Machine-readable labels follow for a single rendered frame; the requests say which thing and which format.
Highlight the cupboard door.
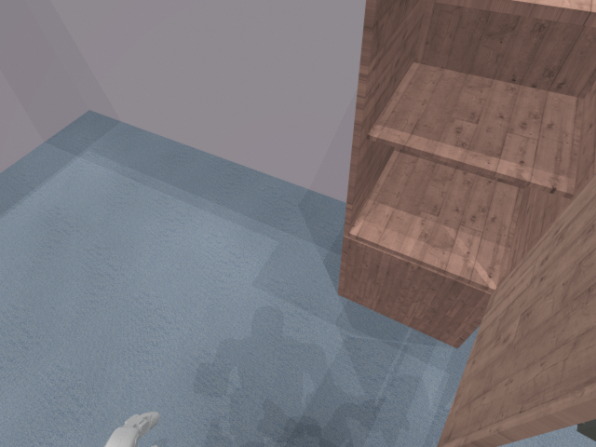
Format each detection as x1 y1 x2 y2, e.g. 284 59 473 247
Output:
437 172 596 447

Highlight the left robot hand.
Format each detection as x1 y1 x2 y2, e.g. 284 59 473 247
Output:
104 412 159 447

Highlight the handle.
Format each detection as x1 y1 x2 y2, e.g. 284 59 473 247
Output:
576 419 596 441

